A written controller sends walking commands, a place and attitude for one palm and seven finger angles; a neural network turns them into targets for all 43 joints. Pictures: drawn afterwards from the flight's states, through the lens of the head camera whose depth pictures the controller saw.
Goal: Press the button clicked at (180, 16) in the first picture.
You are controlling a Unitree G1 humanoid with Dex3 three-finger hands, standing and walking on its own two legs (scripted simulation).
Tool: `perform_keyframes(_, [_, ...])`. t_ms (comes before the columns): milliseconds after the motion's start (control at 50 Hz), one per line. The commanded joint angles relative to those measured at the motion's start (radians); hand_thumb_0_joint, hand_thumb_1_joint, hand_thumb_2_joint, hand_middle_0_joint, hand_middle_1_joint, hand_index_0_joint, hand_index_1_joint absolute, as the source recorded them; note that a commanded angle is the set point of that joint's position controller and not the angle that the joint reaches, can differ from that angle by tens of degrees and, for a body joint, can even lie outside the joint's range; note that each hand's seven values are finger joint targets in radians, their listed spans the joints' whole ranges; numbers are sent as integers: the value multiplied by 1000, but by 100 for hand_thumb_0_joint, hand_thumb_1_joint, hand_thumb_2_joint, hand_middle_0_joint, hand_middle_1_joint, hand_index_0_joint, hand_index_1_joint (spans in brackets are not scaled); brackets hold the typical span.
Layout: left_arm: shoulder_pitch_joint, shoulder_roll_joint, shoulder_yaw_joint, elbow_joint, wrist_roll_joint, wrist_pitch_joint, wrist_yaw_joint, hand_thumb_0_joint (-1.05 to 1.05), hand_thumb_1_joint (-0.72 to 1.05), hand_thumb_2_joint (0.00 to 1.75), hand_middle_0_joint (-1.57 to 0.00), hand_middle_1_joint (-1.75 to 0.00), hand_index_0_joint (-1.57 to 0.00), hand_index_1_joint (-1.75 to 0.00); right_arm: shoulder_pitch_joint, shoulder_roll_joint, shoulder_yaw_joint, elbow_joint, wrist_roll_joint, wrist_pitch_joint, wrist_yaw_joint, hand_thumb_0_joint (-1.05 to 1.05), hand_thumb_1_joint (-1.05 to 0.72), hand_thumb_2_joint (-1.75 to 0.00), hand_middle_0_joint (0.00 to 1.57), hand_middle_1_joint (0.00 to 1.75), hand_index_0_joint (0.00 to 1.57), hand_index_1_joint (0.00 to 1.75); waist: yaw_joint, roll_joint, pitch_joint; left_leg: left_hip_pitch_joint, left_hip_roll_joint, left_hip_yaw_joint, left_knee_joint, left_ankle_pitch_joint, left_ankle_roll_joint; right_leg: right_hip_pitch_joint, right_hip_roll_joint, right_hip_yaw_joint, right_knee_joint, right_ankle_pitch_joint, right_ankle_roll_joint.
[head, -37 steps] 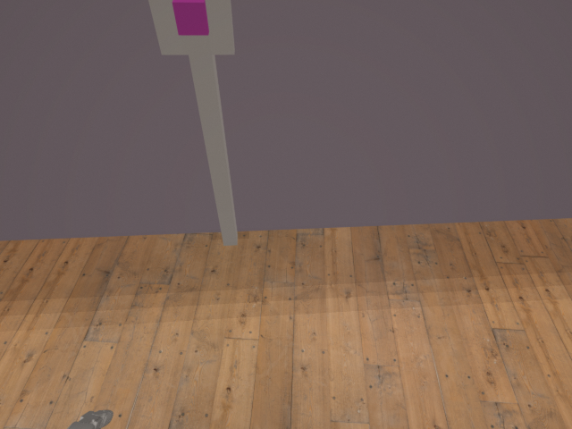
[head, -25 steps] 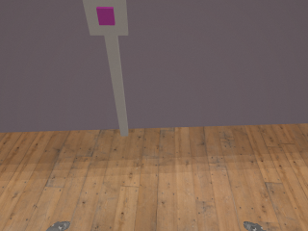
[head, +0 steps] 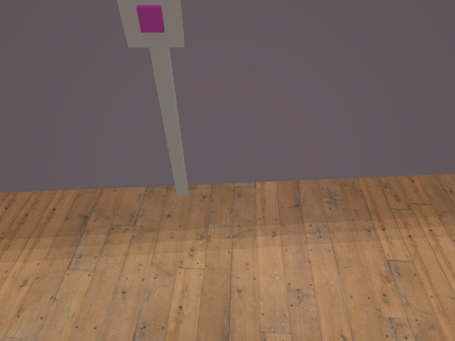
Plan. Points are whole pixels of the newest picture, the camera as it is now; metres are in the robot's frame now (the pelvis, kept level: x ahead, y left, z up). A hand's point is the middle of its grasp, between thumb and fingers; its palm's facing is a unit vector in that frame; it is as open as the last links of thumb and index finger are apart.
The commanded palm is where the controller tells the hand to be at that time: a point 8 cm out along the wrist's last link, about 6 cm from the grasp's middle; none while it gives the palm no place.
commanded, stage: stand and wait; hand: left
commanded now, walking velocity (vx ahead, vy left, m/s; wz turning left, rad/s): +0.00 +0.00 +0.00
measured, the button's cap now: (151, 18) +0.93 +0.29 +0.16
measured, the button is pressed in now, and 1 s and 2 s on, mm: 0 0 0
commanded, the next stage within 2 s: look at it before walking up in 0.18 s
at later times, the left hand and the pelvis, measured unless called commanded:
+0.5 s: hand out of the picture +0.07 +0.24 -0.16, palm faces -0.04 -0.94 -0.33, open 7.4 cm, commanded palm none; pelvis -0.01 -0.01 +0.00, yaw +0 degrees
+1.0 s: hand out of the picture +0.07 +0.24 -0.16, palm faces -0.04 -0.94 -0.34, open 7.4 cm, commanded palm none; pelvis -0.01 -0.01 +0.00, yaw +0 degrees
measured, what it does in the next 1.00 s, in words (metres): stands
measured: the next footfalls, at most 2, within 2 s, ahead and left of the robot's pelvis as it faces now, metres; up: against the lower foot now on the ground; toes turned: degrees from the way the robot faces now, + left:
right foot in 1.74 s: +0.24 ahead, -0.12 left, +0.00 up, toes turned -3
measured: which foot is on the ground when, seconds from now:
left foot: down 0.00-1.00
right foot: down 0.00-1.00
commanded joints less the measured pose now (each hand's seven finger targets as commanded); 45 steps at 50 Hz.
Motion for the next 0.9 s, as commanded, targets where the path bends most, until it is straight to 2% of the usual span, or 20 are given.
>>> perform_keyframes(0, [-56,196,43,-64,-5,-29,12,0,90,90,-20,-30,-20,-30,-66,-207,-43,-65,-4,-31,-11,0,-90,-90,20,30,20,30,1,8,-58,6,126,-96,-79,131,27,-3,-97,92,-68,119,-45])
perform_keyframes(280, [-63,195,43,-64,-2,-32,12,0,90,90,-20,-30,-20,-30,-63,-202,-43,-59,-4,-31,-8,0,-90,-90,20,30,20,30,0,15,-52,0,127,-97,-91,107,24,-16,-95,101,-80,91,-44])
perform_keyframes(360, [-61,195,44,-64,-2,-34,12,0,90,90,-20,-30,-20,-30,-59,-202,-42,-58,-3,-33,-9,0,-90,-90,20,30,20,30,-1,1,-72,18,131,-93,-80,152,23,-5,-100,96,-75,140,-45])
perform_keyframes(420, [-63,194,43,-62,-3,-32,12,0,90,90,-20,-30,-20,-30,-63,-206,-41,-58,-3,-33,-10,0,-90,-90,20,30,20,30,-1,18,-60,13,131,-94,-88,152,22,-5,-96,95,-75,140,-44])
perform_keyframes(660, [-52,197,45,-58,-3,-36,13,0,90,90,-20,-30,-20,-30,-65,-207,-40,-56,-1,-32,-11,0,-90,-90,20,30,20,30,0,11,-80,41,135,-90,-83,190,21,9,-101,94,-79,185,-45])
perform_keyframes(740, [-51,199,44,-55,-2,-36,13,0,90,90,-20,-30,-20,-30,-68,-205,-41,-56,-1,-29,-10,0,-90,-90,20,30,20,30,-1,6,-55,33,131,-90,-88,161,19,-5,-100,100,-93,163,-45])
perform_keyframes(800, [-56,197,44,-55,-3,-36,12,0,90,90,-20,-30,-20,-30,-63,-207,-41,-54,-2,-30,-10,0,-90,-90,20,30,20,30,-3,9,-69,36,133,-91,-93,168,18,5,-98,100,-89,169,-45])
perform_keyframes(880, [-53,198,43,-53,-2,-34,12,0,90,90,-20,-30,-20,-30,-68,-207,-40,-55,-2,-30,-9,0,-90,-90,20,30,20,30,1,17,-54,29,132,-92,-100,145,20,-3,-97,99,-97,139,-43])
